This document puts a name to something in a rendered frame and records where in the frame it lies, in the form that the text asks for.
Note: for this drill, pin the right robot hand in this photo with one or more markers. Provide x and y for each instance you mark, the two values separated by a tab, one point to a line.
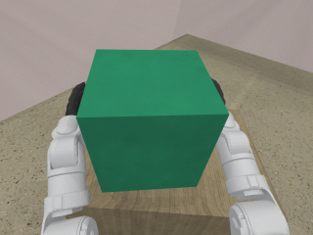
217	85

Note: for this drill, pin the right robot forearm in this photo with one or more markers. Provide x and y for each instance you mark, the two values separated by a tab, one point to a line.
244	180

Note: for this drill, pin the left robot forearm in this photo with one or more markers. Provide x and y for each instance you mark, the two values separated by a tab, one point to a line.
66	167

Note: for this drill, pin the right robot upper arm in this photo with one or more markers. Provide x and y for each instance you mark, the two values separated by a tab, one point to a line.
260	217

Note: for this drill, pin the left robot hand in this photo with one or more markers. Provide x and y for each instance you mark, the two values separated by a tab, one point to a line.
74	99

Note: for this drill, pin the pedestal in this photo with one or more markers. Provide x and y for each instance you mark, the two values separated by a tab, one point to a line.
200	210

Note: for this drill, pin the carton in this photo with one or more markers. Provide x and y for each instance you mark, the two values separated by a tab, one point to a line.
150	119

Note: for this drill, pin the left robot upper arm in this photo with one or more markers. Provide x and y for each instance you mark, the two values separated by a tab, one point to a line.
82	225

